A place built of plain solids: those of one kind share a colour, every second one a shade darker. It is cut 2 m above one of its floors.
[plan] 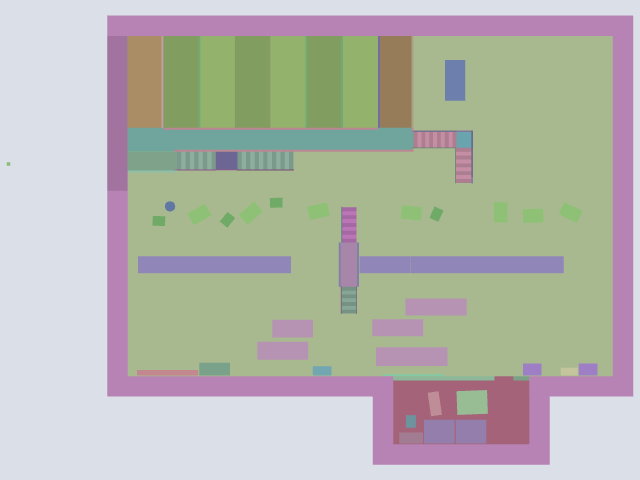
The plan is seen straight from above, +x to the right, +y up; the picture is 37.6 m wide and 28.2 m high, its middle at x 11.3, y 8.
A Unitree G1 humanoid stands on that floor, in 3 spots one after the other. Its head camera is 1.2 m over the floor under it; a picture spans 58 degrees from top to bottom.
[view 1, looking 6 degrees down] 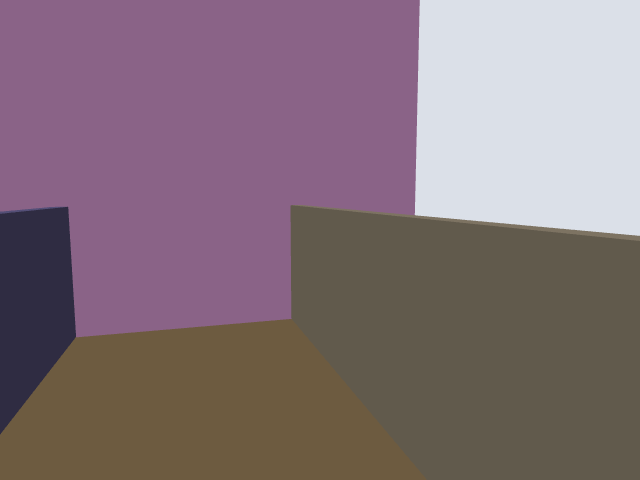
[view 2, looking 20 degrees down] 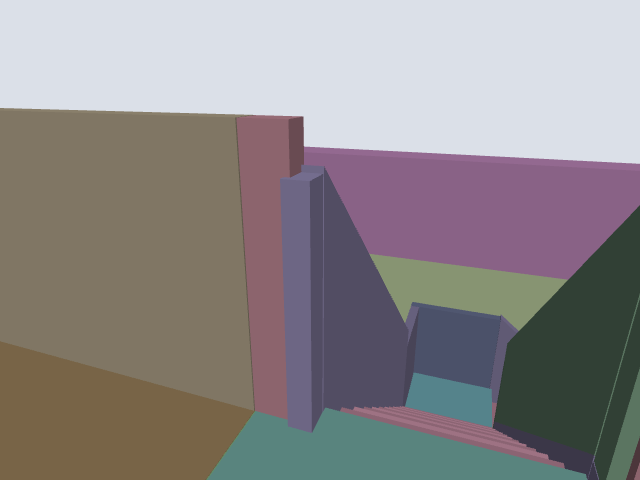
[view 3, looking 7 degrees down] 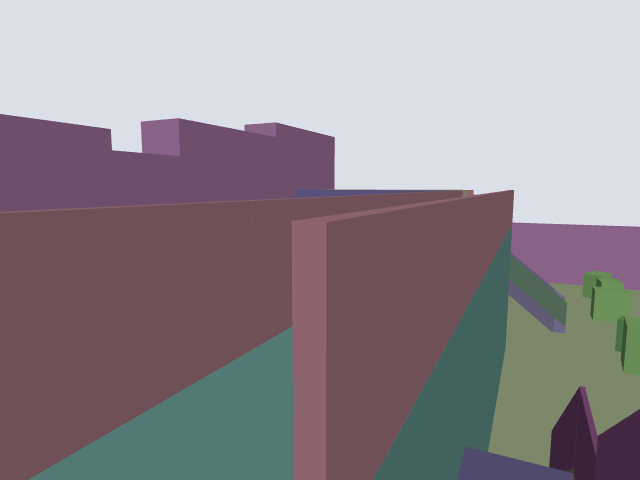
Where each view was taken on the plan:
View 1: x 15.75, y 15.99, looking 73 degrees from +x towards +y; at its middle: rail_bins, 3.20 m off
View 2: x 15.50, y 13.89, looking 20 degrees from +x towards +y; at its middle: wall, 1.41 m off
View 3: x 1.62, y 12.66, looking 26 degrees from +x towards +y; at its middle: rail_walk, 1.26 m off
